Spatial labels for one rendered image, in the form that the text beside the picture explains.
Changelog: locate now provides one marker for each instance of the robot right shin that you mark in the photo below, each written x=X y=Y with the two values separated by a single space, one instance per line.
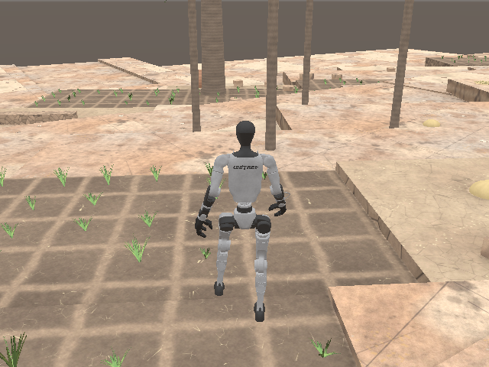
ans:
x=260 y=284

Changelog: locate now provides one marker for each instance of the robot left hand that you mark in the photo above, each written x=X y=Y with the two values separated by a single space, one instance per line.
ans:
x=199 y=227

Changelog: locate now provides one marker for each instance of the right robot upper arm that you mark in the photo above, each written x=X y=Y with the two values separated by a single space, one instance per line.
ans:
x=272 y=172

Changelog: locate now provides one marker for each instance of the left robot forearm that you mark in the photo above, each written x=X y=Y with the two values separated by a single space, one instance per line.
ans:
x=206 y=206

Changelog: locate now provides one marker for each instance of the robot right hand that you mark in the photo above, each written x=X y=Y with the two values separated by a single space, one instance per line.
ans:
x=282 y=209

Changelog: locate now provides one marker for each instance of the left robot upper arm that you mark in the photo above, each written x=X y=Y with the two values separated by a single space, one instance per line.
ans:
x=217 y=172

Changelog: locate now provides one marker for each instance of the right robot thigh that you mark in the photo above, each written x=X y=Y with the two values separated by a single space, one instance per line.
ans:
x=262 y=235

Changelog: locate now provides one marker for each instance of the right robot forearm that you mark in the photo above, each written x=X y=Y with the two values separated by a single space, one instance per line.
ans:
x=280 y=199

